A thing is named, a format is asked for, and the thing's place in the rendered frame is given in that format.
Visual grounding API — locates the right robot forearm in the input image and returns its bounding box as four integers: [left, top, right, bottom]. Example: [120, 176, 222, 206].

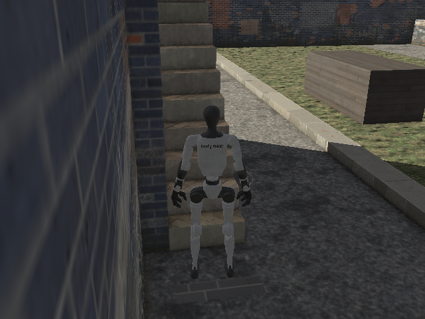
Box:
[237, 161, 250, 191]

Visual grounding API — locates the left robot forearm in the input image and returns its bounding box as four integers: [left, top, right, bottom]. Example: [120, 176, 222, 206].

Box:
[173, 160, 187, 192]

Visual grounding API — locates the robot torso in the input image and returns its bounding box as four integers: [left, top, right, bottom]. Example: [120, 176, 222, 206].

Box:
[197, 131, 228, 199]

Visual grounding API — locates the robot right hand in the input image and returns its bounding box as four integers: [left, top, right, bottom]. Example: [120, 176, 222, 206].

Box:
[236, 190, 252, 207]

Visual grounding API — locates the robot left upper arm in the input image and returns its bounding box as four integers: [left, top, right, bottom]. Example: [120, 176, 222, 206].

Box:
[181, 134, 198, 171]

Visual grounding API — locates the robot right foot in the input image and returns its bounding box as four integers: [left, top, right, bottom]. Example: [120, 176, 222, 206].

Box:
[224, 260, 234, 278]

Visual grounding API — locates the robot left hand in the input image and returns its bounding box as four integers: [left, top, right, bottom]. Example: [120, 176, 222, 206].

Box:
[171, 190, 187, 208]

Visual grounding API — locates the robot right upper arm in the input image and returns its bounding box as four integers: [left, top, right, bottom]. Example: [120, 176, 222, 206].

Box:
[226, 134, 244, 171]

